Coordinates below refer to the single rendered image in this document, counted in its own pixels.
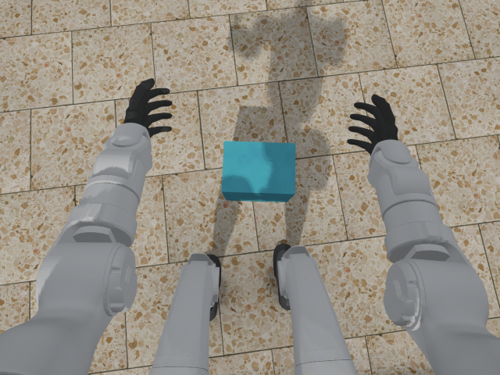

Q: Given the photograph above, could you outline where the robot left hand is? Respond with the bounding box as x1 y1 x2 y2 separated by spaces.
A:
123 78 173 138

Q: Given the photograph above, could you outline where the robot right foot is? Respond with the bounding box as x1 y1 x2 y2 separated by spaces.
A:
273 244 291 310

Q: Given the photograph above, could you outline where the right robot forearm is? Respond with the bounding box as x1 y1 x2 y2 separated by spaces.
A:
367 140 489 324

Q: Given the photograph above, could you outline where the carton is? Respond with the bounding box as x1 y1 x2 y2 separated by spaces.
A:
222 141 295 202

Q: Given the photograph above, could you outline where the robot right upper arm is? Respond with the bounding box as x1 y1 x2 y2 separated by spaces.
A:
383 259 500 375

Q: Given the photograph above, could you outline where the robot left upper arm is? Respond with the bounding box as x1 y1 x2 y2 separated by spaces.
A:
0 242 138 375

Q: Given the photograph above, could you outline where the robot right hand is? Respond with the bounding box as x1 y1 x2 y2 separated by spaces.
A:
347 95 398 156

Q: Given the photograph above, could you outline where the left robot thigh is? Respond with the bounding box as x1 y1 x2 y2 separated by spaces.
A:
149 261 220 375

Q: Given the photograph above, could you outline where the left robot forearm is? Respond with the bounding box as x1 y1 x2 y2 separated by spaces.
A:
35 123 153 307

